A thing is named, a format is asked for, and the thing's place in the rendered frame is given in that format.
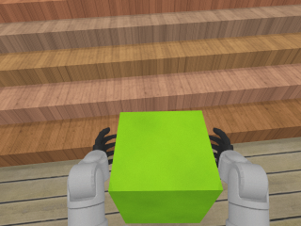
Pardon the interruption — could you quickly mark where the carton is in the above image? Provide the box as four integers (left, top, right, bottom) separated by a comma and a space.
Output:
108, 110, 223, 224

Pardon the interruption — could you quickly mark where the left robot hand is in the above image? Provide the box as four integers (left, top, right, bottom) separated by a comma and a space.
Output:
92, 127, 117, 165

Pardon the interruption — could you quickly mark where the right robot forearm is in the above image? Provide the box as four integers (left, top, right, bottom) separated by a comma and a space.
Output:
218, 150, 270, 226

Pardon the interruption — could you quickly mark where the left robot forearm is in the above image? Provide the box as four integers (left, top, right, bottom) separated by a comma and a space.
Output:
67, 150, 110, 226

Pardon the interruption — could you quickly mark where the right robot hand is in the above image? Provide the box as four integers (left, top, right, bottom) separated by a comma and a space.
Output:
209, 127, 233, 167

